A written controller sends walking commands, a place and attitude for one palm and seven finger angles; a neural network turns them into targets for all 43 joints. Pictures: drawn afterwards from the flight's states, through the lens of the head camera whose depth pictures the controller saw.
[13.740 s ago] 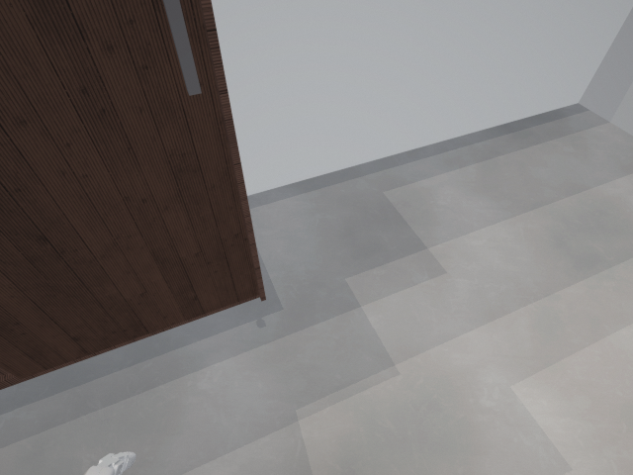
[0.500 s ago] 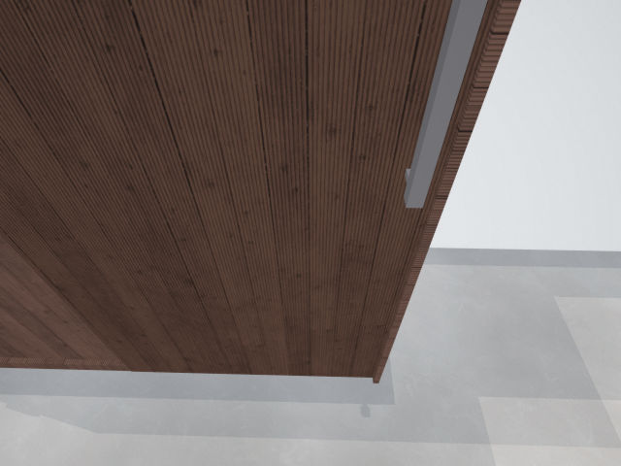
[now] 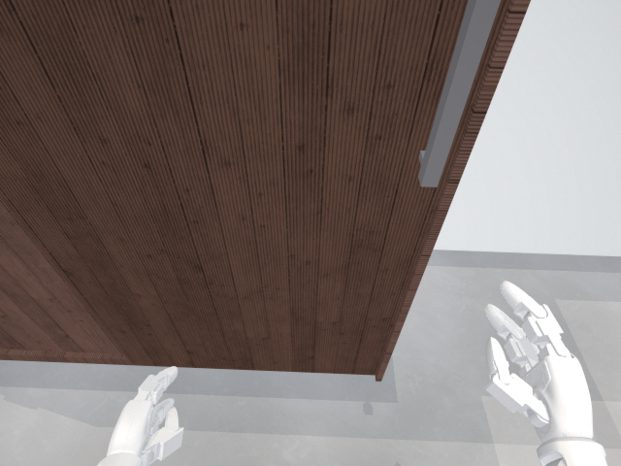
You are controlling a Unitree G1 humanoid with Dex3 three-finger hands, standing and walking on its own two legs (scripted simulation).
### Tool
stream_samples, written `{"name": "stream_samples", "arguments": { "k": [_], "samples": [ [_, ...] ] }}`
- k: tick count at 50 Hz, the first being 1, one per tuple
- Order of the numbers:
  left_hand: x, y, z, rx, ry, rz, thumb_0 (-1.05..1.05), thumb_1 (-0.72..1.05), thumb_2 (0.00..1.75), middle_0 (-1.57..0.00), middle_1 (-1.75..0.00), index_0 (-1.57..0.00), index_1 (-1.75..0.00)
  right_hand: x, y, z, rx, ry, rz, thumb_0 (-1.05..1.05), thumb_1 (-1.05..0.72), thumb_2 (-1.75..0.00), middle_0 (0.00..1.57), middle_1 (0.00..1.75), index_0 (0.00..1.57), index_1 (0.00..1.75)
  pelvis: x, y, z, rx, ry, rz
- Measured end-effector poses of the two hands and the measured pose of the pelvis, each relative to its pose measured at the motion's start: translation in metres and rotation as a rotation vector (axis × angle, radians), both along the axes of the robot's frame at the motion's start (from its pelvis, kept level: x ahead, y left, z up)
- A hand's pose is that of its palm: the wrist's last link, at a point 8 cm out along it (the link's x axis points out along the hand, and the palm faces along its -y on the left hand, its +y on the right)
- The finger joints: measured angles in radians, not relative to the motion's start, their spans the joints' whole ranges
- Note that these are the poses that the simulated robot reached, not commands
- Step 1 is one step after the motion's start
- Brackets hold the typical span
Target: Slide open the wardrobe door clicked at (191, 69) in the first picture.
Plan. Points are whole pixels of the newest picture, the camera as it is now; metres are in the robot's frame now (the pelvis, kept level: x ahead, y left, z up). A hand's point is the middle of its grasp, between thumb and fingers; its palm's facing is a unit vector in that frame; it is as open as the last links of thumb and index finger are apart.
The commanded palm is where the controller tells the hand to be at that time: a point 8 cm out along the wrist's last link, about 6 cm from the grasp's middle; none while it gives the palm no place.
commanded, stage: raise the hand with hooked fingers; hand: right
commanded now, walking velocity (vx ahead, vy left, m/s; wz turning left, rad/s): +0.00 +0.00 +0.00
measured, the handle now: (452, 80) +0.51 -0.11 +0.27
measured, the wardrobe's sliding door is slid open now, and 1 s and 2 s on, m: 0.00 0.00 0.00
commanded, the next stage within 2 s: move the hooked fingers beside the handle in 1.82 s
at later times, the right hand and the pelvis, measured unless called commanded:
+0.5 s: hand (567, 371) +0.23 -0.23 +0.11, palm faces -0.03 +1.00 -0.08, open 10.8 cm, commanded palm +0.19 -0.28 +0.12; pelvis +0.00 +0.01 +0.01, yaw -1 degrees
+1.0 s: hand out of the picture +0.24 -0.28 +0.21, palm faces +0.04 +0.99 -0.14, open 13.6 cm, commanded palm +0.21 -0.32 +0.23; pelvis +0.00 -0.01 +0.03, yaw -2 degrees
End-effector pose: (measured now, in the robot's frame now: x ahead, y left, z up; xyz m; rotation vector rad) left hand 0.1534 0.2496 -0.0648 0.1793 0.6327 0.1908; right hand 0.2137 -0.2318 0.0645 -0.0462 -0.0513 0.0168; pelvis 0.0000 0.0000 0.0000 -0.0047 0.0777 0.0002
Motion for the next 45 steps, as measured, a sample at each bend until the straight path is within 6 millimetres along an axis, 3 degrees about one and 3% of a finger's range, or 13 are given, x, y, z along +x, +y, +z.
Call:
{"name": "stream_samples", "arguments": {
  "k": [3,6,9,11,15,22,29,37,45],
  "samples": [
    [0.023,0.011,0.016,0.029,-0.099,-0.017,0.01,0.9,0.89,-0.21,-0.3,-0.2,-0.3,-0.02,-0.004,-0.022,0.019,0.074,0.065,0.0,-0.7,-0.81,0.21,0.43,0.21,0.43,-0.005,0.006,-0.009,0.002,0.007,0.0],
    [0.038,0.017,0.03,0.074,-0.161,-0.04,0.01,0.9,0.89,-0.21,-0.3,-0.2,-0.3,-0.052,-0.018,-0.041,0.055,0.171,-0.007,0.0,-0.63,-0.79,0.22,0.47,0.22,0.47,-0.006,0.011,-0.013,0.01,0.007,-0.01],
    [0.046,0.017,0.034,0.113,-0.175,-0.081,0.01,0.9,0.89,-0.2,-0.3,-0.2,-0.3,-0.077,-0.031,-0.036,0.04,0.147,-0.109,0.01,-0.56,-0.76,0.23,0.51,0.22,0.52,-0.006,0.015,-0.014,0.027,-0.003,-0.032],
    [0.047,0.013,0.03,0.125,-0.159,-0.113,0.01,0.9,0.89,-0.2,-0.3,-0.2,-0.3,-0.081,-0.035,-0.022,0.017,0.073,-0.135,0.01,-0.52,-0.74,0.23,0.54,0.22,0.55,-0.007,0.016,-0.014,0.039,-0.012,-0.049],
    [0.039,-0.001,0.015,0.098,-0.102,-0.148,0.01,0.9,0.89,-0.2,-0.3,-0.2,-0.3,-0.062,-0.033,0.003,-0.012,-0.03,-0.07,0.01,-0.42,-0.7,0.23,0.6,0.23,0.6,-0.009,0.017,-0.011,0.052,-0.031,-0.066],
    [0.01,-0.022,0.001,-0.016,-0.041,-0.089,0.01,0.9,0.89,-0.21,-0.3,-0.21,-0.3,-0.013,-0.043,0.033,-0.041,0.063,0.038,0.01,-0.26,-0.63,0.25,0.71,0.24,0.71,-0.002,0.011,0.003,0.036,-0.04,-0.03],
    [-0.004,-0.022,0.005,-0.024,-0.026,-0.058,0.01,0.9,0.89,-0.21,-0.3,-0.21,-0.3,-0.001,-0.061,0.065,-0.031,0.018,-0.008,0.0,-0.1,-0.56,0.26,0.81,0.25,0.81,0.009,-0.001,0.012,0.028,-0.046,-0.009],
    [0.017,-0.021,0.024,0.034,-0.078,-0.077,0.01,0.9,0.89,-0.21,-0.3,-0.2,-0.3,0.003,-0.073,0.089,-0.048,-0.01,-0.005,0.0,0.09,-0.48,0.27,0.93,0.27,0.93,0.011,-0.012,0.018,0.026,-0.083,-0.019],
    [0.048,-0.046,0.048,0.013,-0.179,-0.145,0.01,0.9,0.89,-0.21,-0.3,-0.2,-0.3,0.005,-0.092,0.131,-0.08,-0.078,-0.038,0.0,0.28,-0.4,0.29,1.05,0.28,1.06,0.006,-0.015,0.024,0.025,-0.127,-0.033]
  ]
}}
